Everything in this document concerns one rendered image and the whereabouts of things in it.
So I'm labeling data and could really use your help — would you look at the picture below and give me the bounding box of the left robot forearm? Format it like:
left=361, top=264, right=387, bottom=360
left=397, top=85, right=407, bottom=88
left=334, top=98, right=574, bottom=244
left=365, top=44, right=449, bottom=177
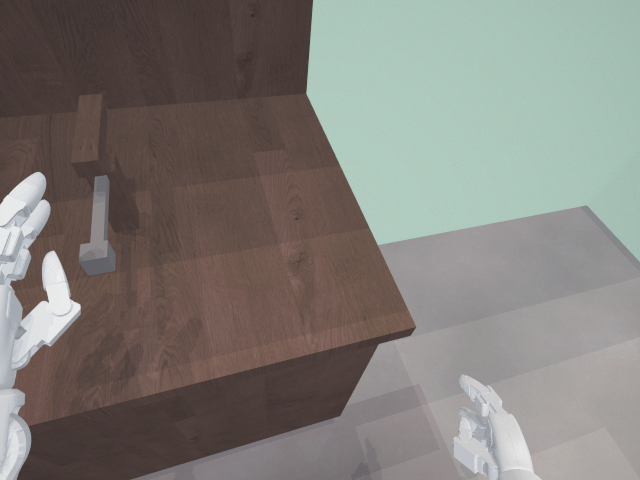
left=0, top=389, right=31, bottom=480

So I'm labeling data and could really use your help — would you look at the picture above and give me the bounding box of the robot left hand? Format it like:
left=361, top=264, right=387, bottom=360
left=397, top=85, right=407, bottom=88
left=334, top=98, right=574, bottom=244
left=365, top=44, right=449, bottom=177
left=0, top=172, right=81, bottom=390

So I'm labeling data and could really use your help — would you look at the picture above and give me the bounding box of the robot right hand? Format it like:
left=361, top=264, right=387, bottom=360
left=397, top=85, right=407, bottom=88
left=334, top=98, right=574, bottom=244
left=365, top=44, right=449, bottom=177
left=454, top=375, right=534, bottom=480

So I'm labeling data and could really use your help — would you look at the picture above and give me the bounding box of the counter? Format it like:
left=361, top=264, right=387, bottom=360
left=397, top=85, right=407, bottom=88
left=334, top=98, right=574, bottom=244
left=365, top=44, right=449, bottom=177
left=0, top=0, right=416, bottom=480

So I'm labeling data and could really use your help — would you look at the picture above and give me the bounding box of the tap lever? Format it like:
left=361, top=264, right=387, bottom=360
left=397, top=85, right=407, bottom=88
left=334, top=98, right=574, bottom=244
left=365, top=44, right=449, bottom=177
left=79, top=175, right=116, bottom=276

